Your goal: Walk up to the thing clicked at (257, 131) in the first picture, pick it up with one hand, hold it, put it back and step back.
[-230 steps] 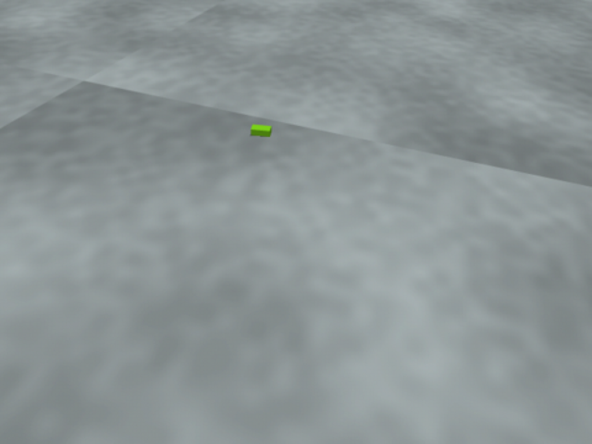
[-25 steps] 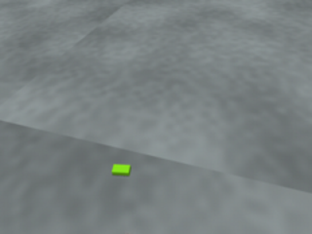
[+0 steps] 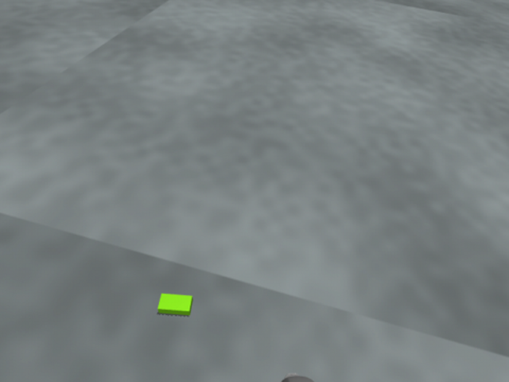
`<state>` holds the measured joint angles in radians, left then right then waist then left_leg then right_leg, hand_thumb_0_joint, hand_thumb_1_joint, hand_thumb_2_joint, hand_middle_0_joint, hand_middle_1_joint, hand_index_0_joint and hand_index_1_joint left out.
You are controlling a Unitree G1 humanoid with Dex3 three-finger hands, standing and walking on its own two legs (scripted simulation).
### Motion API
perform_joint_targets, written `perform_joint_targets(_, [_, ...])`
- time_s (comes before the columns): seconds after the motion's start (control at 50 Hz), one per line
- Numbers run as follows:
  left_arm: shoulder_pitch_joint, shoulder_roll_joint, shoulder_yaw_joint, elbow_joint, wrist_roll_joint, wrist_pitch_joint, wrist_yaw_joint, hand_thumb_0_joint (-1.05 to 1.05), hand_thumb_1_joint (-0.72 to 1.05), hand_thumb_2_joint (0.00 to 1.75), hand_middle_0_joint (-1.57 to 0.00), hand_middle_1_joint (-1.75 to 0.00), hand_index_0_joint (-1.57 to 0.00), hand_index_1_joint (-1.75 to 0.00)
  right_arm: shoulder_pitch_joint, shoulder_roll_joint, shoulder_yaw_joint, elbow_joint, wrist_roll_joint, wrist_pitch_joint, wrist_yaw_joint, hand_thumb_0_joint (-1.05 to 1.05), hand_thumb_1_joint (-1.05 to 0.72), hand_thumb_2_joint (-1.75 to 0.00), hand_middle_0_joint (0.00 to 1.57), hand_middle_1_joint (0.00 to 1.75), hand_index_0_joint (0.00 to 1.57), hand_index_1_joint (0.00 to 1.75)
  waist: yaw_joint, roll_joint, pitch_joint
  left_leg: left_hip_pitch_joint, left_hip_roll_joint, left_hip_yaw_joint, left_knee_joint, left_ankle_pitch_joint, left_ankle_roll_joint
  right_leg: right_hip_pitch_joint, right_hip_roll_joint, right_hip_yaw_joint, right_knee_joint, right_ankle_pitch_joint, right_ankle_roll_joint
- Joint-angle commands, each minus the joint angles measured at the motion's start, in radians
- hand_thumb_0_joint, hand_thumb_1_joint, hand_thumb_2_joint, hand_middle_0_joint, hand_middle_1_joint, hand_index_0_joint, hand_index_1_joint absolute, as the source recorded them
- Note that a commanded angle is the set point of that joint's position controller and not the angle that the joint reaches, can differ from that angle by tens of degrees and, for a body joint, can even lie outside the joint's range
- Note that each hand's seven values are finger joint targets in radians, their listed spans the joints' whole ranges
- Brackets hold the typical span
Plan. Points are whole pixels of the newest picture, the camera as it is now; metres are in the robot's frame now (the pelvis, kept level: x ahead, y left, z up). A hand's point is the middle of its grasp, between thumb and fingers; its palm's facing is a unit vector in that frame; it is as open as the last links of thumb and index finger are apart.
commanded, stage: walk up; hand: left
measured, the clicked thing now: (175, 304) +0.57 +0.22 -0.75
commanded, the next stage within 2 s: none
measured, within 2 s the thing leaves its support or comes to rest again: neither
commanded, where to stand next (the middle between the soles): +0.13 -0.02 m, yaw -1 degrees
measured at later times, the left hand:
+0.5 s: hand out of the picture +0.18 +0.23 -0.16, palm faces -0.05 -0.94 -0.34, open 7.4 cm
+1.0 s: hand out of the picture +0.13 +0.26 -0.15, palm faces +0.02 -0.94 -0.33, open 7.4 cm
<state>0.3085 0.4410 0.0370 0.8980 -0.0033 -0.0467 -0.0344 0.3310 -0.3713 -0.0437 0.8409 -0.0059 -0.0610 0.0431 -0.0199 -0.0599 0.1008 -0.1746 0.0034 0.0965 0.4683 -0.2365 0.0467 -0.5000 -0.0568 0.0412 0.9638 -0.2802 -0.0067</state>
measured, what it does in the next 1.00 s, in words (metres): steps on the spot: right foot, then left foot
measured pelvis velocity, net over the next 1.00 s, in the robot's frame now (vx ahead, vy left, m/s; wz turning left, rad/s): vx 0.08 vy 0.00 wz -0.01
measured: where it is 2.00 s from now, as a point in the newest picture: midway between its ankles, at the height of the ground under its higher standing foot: outside the picture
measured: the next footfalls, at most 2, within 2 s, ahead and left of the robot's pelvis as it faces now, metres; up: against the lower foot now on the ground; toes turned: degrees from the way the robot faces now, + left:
right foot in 0.18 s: +0.18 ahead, -0.13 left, +0.00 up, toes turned -4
left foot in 0.46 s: +0.11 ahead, +0.13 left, +0.00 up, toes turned -1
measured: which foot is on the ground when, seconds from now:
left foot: down 0.00-0.22, up 0.24-0.44, down 0.46-1.00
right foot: up 0.00-0.16, down 0.18-1.00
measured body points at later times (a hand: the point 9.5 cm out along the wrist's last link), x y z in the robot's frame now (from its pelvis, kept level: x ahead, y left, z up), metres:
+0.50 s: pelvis +0.05 -0.01 -0.02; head +0.07 -0.01 +0.43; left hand +0.18 +0.28 -0.13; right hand +0.10 -0.32 -0.15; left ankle +0.07 +0.13 -0.74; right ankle +0.14 -0.13 -0.74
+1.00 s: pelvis +0.08 +0.00 +0.00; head +0.09 -0.01 +0.45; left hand +0.13 +0.31 -0.13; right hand +0.19 -0.30 -0.13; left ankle +0.07 +0.13 -0.74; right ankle +0.14 -0.13 -0.74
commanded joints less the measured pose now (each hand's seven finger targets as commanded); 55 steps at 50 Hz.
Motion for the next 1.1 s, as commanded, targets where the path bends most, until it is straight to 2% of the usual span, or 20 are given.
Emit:
perform_joint_targets(0.0, [-0.019, 0.147, 0.046, -0.069, 0.009, -0.016, 0.013, 0.0, 0.9, 0.9, -0.2, -0.3, -0.2, -0.3, 0.002, -0.269, -0.083, -0.073, -0.005, -0.02, -0.025, 0.0, -0.9, -0.9, 0.2, 0.3, 0.2, 0.3, -0.013, 0.18, 0.009, 0.0, 0.243, -0.164, -0.186, 0.248, 0.171, -0.024, -0.026, -0.024, -0.146, 0.029, 0.011])
perform_joint_targets(0.06, [-0.027, 0.103, 0.036, -0.073, 0.005, -0.025, 0.025, 0.0, 0.9, 0.9, -0.2, -0.3, -0.2, -0.3, -0.023, -0.248, -0.067, -0.073, -0.004, -0.006, -0.034, 0.0, -0.9, -0.9, 0.2, 0.3, 0.2, 0.3, 0.005, 0.185, -0.03, 0.0, 0.233, -0.1, -0.052, 0.627, 0.157, 0.092, 0.001, -0.084, -0.273, 0.111, -0.001])
perform_joint_targets(0.1, [-0.018, 0.099, 0.035, -0.051, 0.009, -0.028, 0.035, 0.0, 0.9, 0.9, -0.2, -0.3, -0.2, -0.3, -0.029, -0.248, -0.065, -0.068, 0.003, 0.006, -0.039, 0.0, -0.9, -0.9, 0.2, 0.3, 0.2, 0.3, 0.01, 0.159, -0.08, 0.003, 0.212, -0.091, 0.03, 0.587, 0.135, 0.177, 0.032, -0.102, -0.358, 0.15, -0.012])
perform_joint_targets(0.14, [0.024, 0.122, 0.046, -0.022, 0.014, -0.034, 0.046, 0.0, 0.9, 0.9, -0.2, -0.3, -0.2, -0.3, -0.046, -0.226, -0.049, -0.063, 0.019, 0.017, -0.041, 0.0, -0.9, -0.9, 0.2, 0.3, 0.2, 0.3, 0.046, 0.091, -0.135, -0.031, 0.146, -0.062, 0.175, 0.443, 0.072, 0.341, 0.055, -0.099, -0.498, 0.275, -0.033])
perform_joint_targets(0.16, [0.049, 0.163, 0.057, -0.013, 0.016, -0.04, 0.051, 0.0, 0.9, 0.9, -0.2, -0.3, -0.2, -0.3, -0.029, -0.181, -0.032, -0.059, 0.027, 0.015, -0.04, 0.0, -0.9, -0.9, 0.2, 0.3, 0.2, 0.3, 0.062, 0.007, -0.181, -0.093, 0.109, -0.047, 0.267, 0.277, 0.036, 0.448, -0.017, -0.03, -0.512, 0.428, -0.062])
perform_joint_targets(0.18, [0.059, 0.22, 0.073, -0.02, 0.017, -0.042, 0.057, 0.0, 0.9, 0.9, -0.2, -0.3, -0.2, -0.3, 0.012, -0.133, -0.014, -0.057, 0.031, 0.017, -0.04, 0.0, -0.9, -0.9, 0.2, 0.3, 0.2, 0.3, 0.064, -0.158, -0.231, -0.208, 0.037, -0.026, 0.407, -0.065, -0.005, 0.52, -0.22, 0.251, -0.54, 0.541, -0.133])
perform_joint_targets(0.2, [-0.005, 0.214, 0.059, -0.046, 0.008, -0.038, 0.056, 0.0, 0.9, 0.9, -0.2, -0.3, -0.2, -0.3, 0.055, -0.146, -0.012, -0.026, 0.022, 0.037, -0.049, 0.0, -0.9, -0.9, 0.2, 0.3, 0.2, 0.3, 0.03, -0.1, -0.207, -0.207, -0.002, -0.097, 0.434, -0.37, -0.014, 0.434, -0.321, 0.384, -0.573, 0.425, -0.223])
perform_joint_targets(0.22, [-0.058, 0.237, 0.062, -0.048, 0.009, -0.025, 0.058, 0.0, 0.9, 0.9, -0.2, -0.3, -0.2, -0.3, 0.02, -0.21, -0.034, -0.009, 0.014, 0.047, -0.059, 0.0, -0.9, -0.9, 0.2, 0.3, 0.2, 0.3, 0.044, -0.118, -0.171, -0.199, 0.023, -0.105, 0.446, -0.449, -0.006, 0.355, -0.342, 0.43, -0.585, 0.251, -0.284])
perform_joint_targets(0.28, [-0.125, 0.169, 0.038, -0.048, 0.014, -0.011, 0.057, 0.0, 0.9, 0.9, -0.2, -0.3, -0.2, -0.3, -0.003, -0.209, -0.03, 0.049, 0.019, 0.051, -0.05, 0.0, -0.9, -0.9, 0.2, 0.3, 0.2, 0.3, 0.02, -0.107, -0.131, -0.194, 0.03, -0.13, 0.396, -0.365, -0.021, 0.278, -0.211, 0.239, -0.616, 0.094, -0.192])
perform_joint_targets(0.38, [-0.2, 0.176, 0.048, -0.043, 0.026, 0.014, 0.047, 0.0, 0.9, 0.9, -0.2, -0.3, -0.2, -0.3, 0.003, -0.194, -0.016, 0.117, 0.006, 0.041, -0.054, 0.0, -0.9, -0.9, 0.2, 0.3, 0.2, 0.3, 0.019, -0.137, -0.171, -0.089, 0.008, -0.075, 0.182, -0.158, -0.051, 0.232, -0.158, 0.138, -0.584, 0.021, -0.156])
perform_joint_targets(0.44, [-0.244, 0.135, 0.037, -0.032, 0.011, 0.041, 0.036, 0.0, 0.9, 0.9, -0.2, -0.3, -0.2, -0.3, -0.017, -0.2, -0.025, 0.155, -0.012, 0.026, -0.06, 0.0, -0.9, -0.9, 0.2, 0.3, 0.2, 0.3, 0.006, -0.078, -0.131, 0.037, 0.012, -0.084, 0.024, -0.009, -0.043, 0.077, -0.138, 0.114, -0.576, -0.202, -0.104])
perform_joint_targets(0.46, [-0.248, 0.115, 0.028, -0.03, 0.005, 0.046, 0.032, 0.0, 0.9, 0.9, -0.2, -0.3, -0.2, -0.3, -0.044, -0.228, -0.029, 0.151, -0.022, 0.021, -0.062, 0.0, -0.9, -0.9, 0.2, 0.3, 0.2, 0.3, 0.01, -0.01, -0.102, 0.027, 0.071, -0.177, -0.041, -0.038, -0.027, 0.03, -0.115, 0.1, -0.562, -0.262, -0.069])
perform_joint_targets(0.48, [-0.247, 0.098, 0.025, -0.015, -0.003, 0.05, 0.028, 0.0, 0.9, 0.9, -0.2, -0.3, -0.2, -0.3, -0.116, -0.262, -0.03, 0.129, -0.023, 0.013, -0.061, 0.0, -0.9, -0.9, 0.2, 0.3, 0.2, 0.3, 0.032, 0.075, -0.073, -0.107, 0.157, -0.326, -0.133, -0.253, 0.006, 0.088, -0.063, 0.067, -0.546, -0.252, -0.027])
perform_joint_targets(0.5, [-0.247, 0.128, 0.036, 0.021, 0.0, 0.052, 0.026, 0.0, 0.9, 0.9, -0.2, -0.3, -0.2, -0.3, -0.189, -0.275, -0.027, 0.13, -0.016, 0.015, -0.057, 0.0, -0.9, -0.9, 0.2, 0.3, 0.2, 0.3, 0.055, 0.09, -0.021, -0.281, 0.185, -0.346, -0.173, -0.434, 0.039, 0.215, -0.032, 0.04, -0.493, -0.229, -0.02])
perform_joint_targets(0.52, [-0.23, 0.132, 0.039, 0.039, 0.006, 0.049, 0.023, 0.0, 0.9, 0.9, -0.2, -0.3, -0.2, -0.3, -0.221, -0.258, -0.016, 0.132, -0.016, 0.016, -0.053, 0.0, -0.9, -0.9, 0.2, 0.3, 0.2, 0.3, 0.071, 0.101, -0.006, -0.317, 0.173, -0.311, -0.178, -0.451, 0.031, 0.274, -0.035, 0.035, -0.501, -0.183, -0.027])
perform_joint_targets(0.56, [-0.247, 0.123, 0.038, 0.058, 0.006, 0.041, 0.016, 0.0, 0.9, 0.9, -0.2, -0.3, -0.2, -0.3, -0.199, -0.224, -0.003, 0.152, -0.019, 0.003, -0.053, 0.0, -0.9, -0.9, 0.2, 0.3, 0.2, 0.3, 0.056, 0.121, -0.01, -0.259, 0.135, -0.267, -0.19, -0.284, 0.002, 0.281, -0.045, 0.053, -0.517, -0.06, -0.034])
perform_joint_targets(0.62, [-0.245, 0.106, 0.027, 0.095, -0.004, 0.035, 0.018, 0.0, 0.9, 0.9, -0.2, -0.3, -0.2, -0.3, -0.223, -0.236, 0.002, 0.168, -0.011, -0.012, -0.052, 0.0, -0.9, -0.9, 0.2, 0.3, 0.2, 0.3, 0.059, 0.175, -0.088, -0.152, 0.152, -0.253, -0.159, -0.029, -0.005, 0.335, -0.033, 0.004, -0.536, 0.098, -0.024])
perform_joint_targets(0.74, [-0.256, 0.114, 0.016, 0.153, -0.002, 0.043, 0.012, 0.0, 0.9, 0.9, -0.2, -0.3, -0.2, -0.3, -0.247, -0.236, 0.001, 0.186, -0.01, 0.008, -0.056, 0.0, -0.9, -0.9, 0.2, 0.3, 0.2, 0.3, 0.052, 0.164, -0.066, -0.156, 0.142, -0.239, -0.211, -0.203, -0.006, 0.347, -0.045, 0.01, -0.577, 0.016, -0.015])
perform_joint_targets(0.86, [-0.246, 0.117, 0.01, 0.193, -0.004, 0.032, 0.015, 0.0, 0.9, 0.9, -0.2, -0.3, -0.2, -0.3, -0.253, -0.222, 0.005, 0.202, 0.004, 0.008, -0.059, 0.0, -0.9, -0.9, 0.2, 0.3, 0.2, 0.3, 0.037, 0.086, -0.109, -0.028, 0.127, -0.197, -0.151, 0.051, -0.017, 0.343, -0.077, 0.029, -0.62, 0.182, -0.016])
perform_joint_targets(1.08, [-0.27, 0.119, 0.02, 0.206, 0.007, 0.023, 0.027, 0.0, 0.9, 0.9, -0.2, -0.3, -0.2, -0.3, -0.274, -0.203, -0.003, 0.222, 0.006, 0.028, -0.056, 0.0, -0.9, -0.9, 0.2, 0.3, 0.2, 0.3, 0.02, 0.001, -0.145, 0.058, 0.118, -0.176, -0.144, 0.132, -0.023, 0.347, -0.1, 0.04, -0.669, 0.205, -0.011])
